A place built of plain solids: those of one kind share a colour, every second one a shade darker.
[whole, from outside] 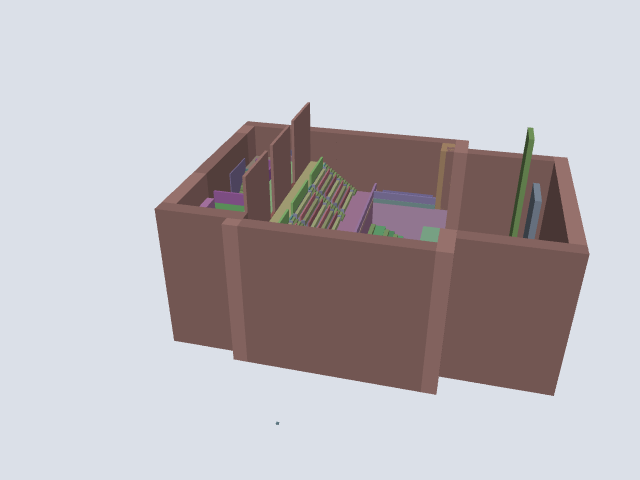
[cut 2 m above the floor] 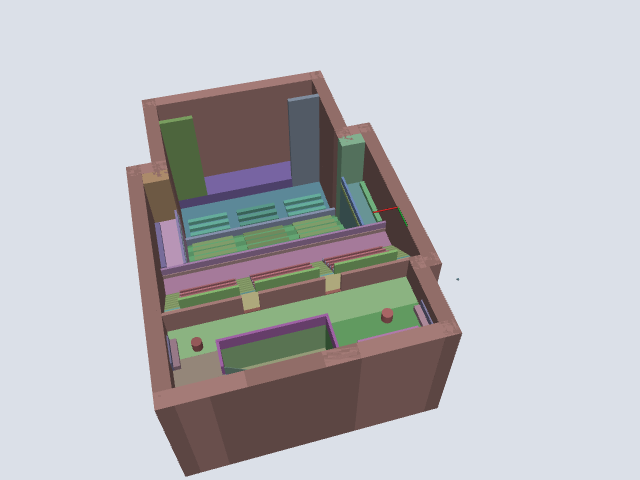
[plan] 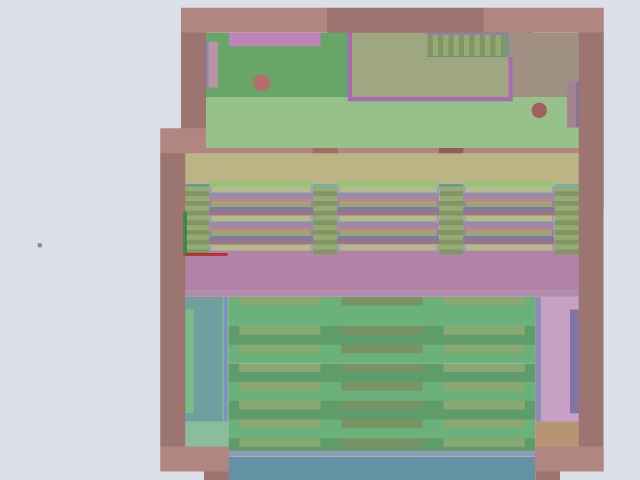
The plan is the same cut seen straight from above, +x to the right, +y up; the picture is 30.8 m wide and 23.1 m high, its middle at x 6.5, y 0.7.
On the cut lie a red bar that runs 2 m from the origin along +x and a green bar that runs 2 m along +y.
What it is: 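An old music hall's upper gallery; 5 rows of benches on tiers raked at 38 degrees, three risers of 183 mm to a row 0.70 m deep, in one bank; 4 stepped aisles, 1.16 m broad, run down between the bench ends or along a side wall to the front gangway, 1.75 m clear before the parapet; there one must stop and turn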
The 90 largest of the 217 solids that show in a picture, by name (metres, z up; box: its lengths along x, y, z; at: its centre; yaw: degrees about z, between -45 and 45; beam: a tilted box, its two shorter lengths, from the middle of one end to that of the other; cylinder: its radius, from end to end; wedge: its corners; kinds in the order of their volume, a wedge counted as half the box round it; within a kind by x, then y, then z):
{
 "wall_plaster_1": {"box": [1.2, 15.04, 12.65], "at": [-0.59, -2.92, -3.12]},
 "wall_plaster_2": {"box": [1.2, 3.88, 12.65], "at": [-0.59, 4.14, -3.12]},
 "wall_plaster_3": {"box": [2.2, 1.2, 12.65], "at": [-0.09, 5.48, -3.12]},
 "wall_plaster_4": {"box": [1.2, 7.0, 12.65], "at": [0.41, 8.38, -3.12]},
 "wall_plaster_5": {"box": [3.3, 1.2, 12.65], "at": [0.46, -9.84, -3.12]},
 "wall_plaster_6": {"box": [1.2, 5.1, 12.65], "at": [1.51, -16.59, -3.12]},
 "wall_plaster_7": {"box": [1.2, 7.9, 12.65], "at": [1.51, -12.49, -3.12]},
 "wall_plaster_8": {"box": [1.2, 1.7, 12.65], "at": [1.51, -10.09, -3.12]},
 "wall_plaster_9": {"box": [5.14, 0.25, 15.55], "at": [3.58, 5.0, -1.68]},
 "wall_plaster_10": {"box": [9.43, 1.2, 12.65], "at": [4.52, 11.28, -3.12]},
 "wall_plaster_11": {"box": [17.14, 1.2, 12.65], "at": [9.48, -18.54, -3.12]},
 "wall_plaster_12": {"box": [4.86, 0.25, 15.55], "at": [9.78, 5.0, -1.68]},
 "wall_plaster_13": {"box": [9.93, 1.2, 12.65], "at": [11.8, 11.28, -3.12]},
 "wall_plaster_14": {"box": [5.54, 0.25, 15.55], "at": [16.18, 5.0, -1.68]},
 "wall_plaster_15": {"box": [5.78, 1.2, 12.65], "at": [17.26, 11.28, -3.12]},
 "wall_plaster_16": {"box": [1.2, 5.1, 12.65], "at": [17.45, -16.59, -3.12]},
 "wall_plaster_17": {"box": [1.2, 7.9, 12.65], "at": [17.45, -12.49, -3.12]},
 "wall_plaster_18": {"box": [1.2, 1.7, 12.65], "at": [17.45, -10.09, -3.12]},
 "wall_plaster_19": {"box": [3.3, 1.2, 12.65], "at": [18.5, -9.84, -3.12]},
 "wall_plaster_20": {"box": [1.2, 15.04, 12.65], "at": [19.55, -2.92, -3.12]},
 "wall_plaster_21": {"box": [1.2, 9.68, 12.65], "at": [19.55, 7.04, -3.12]},
 "floor_bay0a_tile_1": {"box": [17.94, 2.7, 9.45], "at": [9.98, 6.23, -4.72]},
 "floor_floorboards_1": {"box": [5.0, 0.7, 7.25], "at": [3.67, 0.83, -5.83]},
 "floor_floorboards_2": {"box": [5.0, 0.7, 7.8], "at": [3.67, 1.53, -5.55]},
 "floor_floorboards_3": {"box": [5.0, 0.7, 8.35], "at": [3.67, 2.23, -5.28]},
 "floor_floorboards_4": {"box": [5.0, 0.7, 8.9], "at": [3.67, 2.93, -5.0]},
 "floor_floorboards_5": {"box": [4.9, 0.7, 7.25], "at": [9.78, 0.83, -5.83]},
 "floor_floorboards_6": {"box": [4.9, 0.7, 7.8], "at": [9.78, 1.53, -5.55]},
 "floor_floorboards_7": {"box": [4.9, 0.7, 8.35], "at": [9.78, 2.23, -5.28]},
 "floor_floorboards_8": {"box": [4.9, 0.7, 8.9], "at": [9.78, 2.93, -5.0]},
 "floor_floorboards_9": {"box": [4.4, 0.7, 7.25], "at": [15.59, 0.83, -5.83]},
 "floor_floorboards_10": {"box": [4.4, 0.7, 7.8], "at": [15.59, 1.53, -5.55]},
 "floor_floorboards_11": {"box": [4.4, 0.7, 8.35], "at": [15.59, 2.23, -5.28]},
 "floor_floorboards_12": {"box": [4.4, 0.7, 8.9], "at": [15.59, 2.93, -5.0]},
 "floor_hall0a_carpet_1": {"box": [18.94, 2.52, 6.7], "at": [9.48, -0.78, -6.1]},
 "floor_circ_carpet_1": {"box": [14.74, 0.9, 1.21], "at": [9.48, -9.29, -8.85]},
 "floor_circ_carpet_2": {"box": [14.74, 0.9, 1.63], "at": [9.48, -8.39, -8.63]},
 "floor_circ_carpet_3": {"box": [14.74, 0.9, 2.05], "at": [9.48, -7.49, -8.43]},
 "floor_circ_carpet_4": {"box": [14.74, 0.9, 2.47], "at": [9.48, -6.59, -8.21]},
 "floor_circ_carpet_5": {"box": [14.74, 0.9, 2.89], "at": [9.48, -5.69, -8.01]},
 "floor_circ_carpet_6": {"box": [14.74, 0.9, 3.31], "at": [9.48, -4.79, -7.79]},
 "floor_circ_carpet_7": {"box": [14.74, 0.9, 3.73], "at": [9.48, -3.89, -7.58]},
 "floor_circ_carpet_8": {"box": [14.74, 1.4, 4.15], "at": [9.48, -2.74, -7.38]},
 "floor_rear_carpet_1": {"box": [18.94, 1.48, 9.45], "at": [9.48, 4.14, -4.72]},
 "floor_bay1a_tile_1": {"box": [7.03, 3.1, 9.45], "at": [4.52, 9.13, -4.72]},
 "floor_lob_concrete_1": {"box": [7.53, 3.1, 6.27], "at": [11.8, 9.13, -6.32]},
 "floor_slipe_carpet_1": {"box": [2.1, 7.2, 6.7], "at": [17.9, -5.64, -6.1]},
 "floor_slipw_carpet_1": {"box": [2.1, 7.2, 6.7], "at": [1.06, -5.64, -6.1]},
 "floor_bay1b_tile_1": {"box": [3.38, 3.1, 9.45], "at": [17.26, 9.13, -4.72]},
 "floor_stage_floorboards_1": {"box": [14.74, 2.7, 1.6], "at": [9.48, -16.59, -8.65]},
 "floor_stalls_carpet_1": {"box": [14.74, 5.5, 0.4], "at": [9.48, -12.49, -9.25]},
 "wall_slipende_plaster_1": {"box": [2.1, 1.2, 12.65], "at": [17.9, -8.64, -3.12]},
 "wall_slipendw_plaster_1": {"box": [2.1, 1.2, 12.65], "at": [1.06, -8.64, -3.12]},
 "wall_prose_plaster_1": {"box": [2.95, 0.45, 15.55], "at": [15.38, -15.46, -1.68]},
 "wall_prosw_plaster_1": {"box": [2.95, 0.45, 15.55], "at": [3.59, -15.46, -1.68]},
 "step_1": {"box": [1.16, 0.29, 2.43], "at": [0.59, 2.96, -1.58]},
 "step_2": {"box": [1.16, 0.29, 2.62], "at": [0.59, 3.19, -1.49]},
 "step_3": {"box": [1.16, 0.29, 2.43], "at": [6.75, 2.96, -1.58]},
 "step_4": {"box": [1.16, 0.29, 2.62], "at": [6.75, 3.19, -1.49]},
 "step_5": {"box": [1.16, 0.29, 2.43], "at": [12.81, 2.96, -1.58]},
 "step_6": {"box": [1.16, 0.29, 2.62], "at": [12.81, 3.19, -1.49]},
 "step_7": {"box": [0.31, 1.03, 2.44], "at": [14.6, 10.07, -2.02]},
 "step_8": {"box": [0.31, 1.03, 2.64], "at": [14.85, 10.07, -1.92]},
 "step_9": {"box": [0.31, 1.03, 2.84], "at": [15.1, 10.07, -1.82]},
 "step_10": {"box": [0.31, 1.02, 3.04], "at": [15.36, 10.07, -1.72]},
 "step_11": {"box": [1.16, 0.29, 2.43], "at": [18.37, 2.96, -1.58]},
 "step_12": {"box": [1.16, 0.29, 2.62], "at": [18.37, 3.19, -1.49]},
 "floor_sill_door_timber_1": {"box": [1.2, 0.25, 9.51], "at": [6.75, 5.0, -4.7]},
 "floor_sill_door_timber_2": {"box": [1.2, 0.25, 9.51], "at": [12.81, 5.0, -4.7]},
 "form_stalls_timber_1": {"box": [3.91, 0.42, 0.47], "at": [4.57, -12.05, -8.87]},
 "form_stalls_timber_2": {"box": [3.91, 0.42, 0.47], "at": [4.57, -11.15, -8.87]},
 "form_stalls_timber_3": {"box": [3.91, 0.42, 0.47], "at": [9.48, -12.95, -8.87]},
 "form_stalls_timber_4": {"box": [3.91, 0.42, 0.47], "at": [9.48, -12.05, -8.87]},
 "form_stalls_timber_5": {"box": [3.91, 0.42, 0.47], "at": [9.48, -11.15, -8.87]},
 "form_stalls_timber_6": {"box": [3.91, 0.42, 0.47], "at": [14.39, -11.15, -8.87]},
 "parapet_circ_plaster_1": {"box": [14.74, 0.3, 0.9], "at": [9.48, -9.59, -7.84]},
 "counter_timber_1": {"box": [4.4, 0.65, 1.15], "at": [4.32, 10.35, 0.53]},
 "rail_lean_1": {"box": [5.0, 0.2, 1.1], "at": [3.67, 3.38, 0.55]},
 "rail_lean_2": {"box": [4.9, 0.2, 1.1], "at": [9.78, 3.38, 0.55]},
 "rail_lean_3": {"box": [4.4, 0.2, 1.1], "at": [15.59, 3.38, 0.55]},
 "rail_front_1": {"box": [18.94, 0.2, 0.7], "at": [9.48, -1.89, -2.0]},
 "parapet_front_plaster_1": {"box": [18.94, 0.3, 0.45], "at": [9.48, -1.89, -2.58]},
 "rail_well_1": {"box": [7.93, 0.2, 1.1], "at": [11.8, 7.48, 0.55]},
 "wall_1": {"box": [3.81, 0.1, 4.33], "at": [13.54, 10.63, -1.07]},
 "form_slipe_timber_1": {"box": [0.42, 5.0, 0.49], "at": [18.74, -5.14, -2.56]},
 "form_slipw_timber_1": {"box": [0.42, 5.0, 0.49], "at": [0.22, -5.14, -2.56]},
 "rail_slipe_1": {"box": [0.2, 6.0, 0.7], "at": [17.0, -5.04, -2.0]},
 "rail_slipw_1": {"box": [0.2, 6.0, 0.7], "at": [1.96, -5.04, -2.0]},
 "parapet_slipe_plaster_1": {"box": [0.3, 6.0, 0.45], "at": [17.0, -5.04, -2.58]},
 "parapet_slipw_plaster_1": {"box": [0.3, 6.0, 0.45], "at": [1.96, -5.04, -2.58]}
}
